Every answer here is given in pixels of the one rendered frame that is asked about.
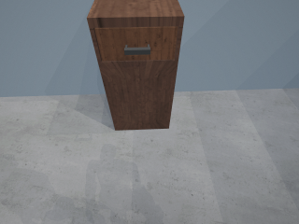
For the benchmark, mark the drawer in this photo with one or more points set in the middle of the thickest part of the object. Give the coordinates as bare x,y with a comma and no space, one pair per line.
162,41

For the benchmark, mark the handle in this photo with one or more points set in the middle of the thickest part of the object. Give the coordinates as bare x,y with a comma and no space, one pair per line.
137,50

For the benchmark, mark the cabinet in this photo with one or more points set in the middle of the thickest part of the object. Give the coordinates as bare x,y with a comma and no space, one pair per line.
139,93

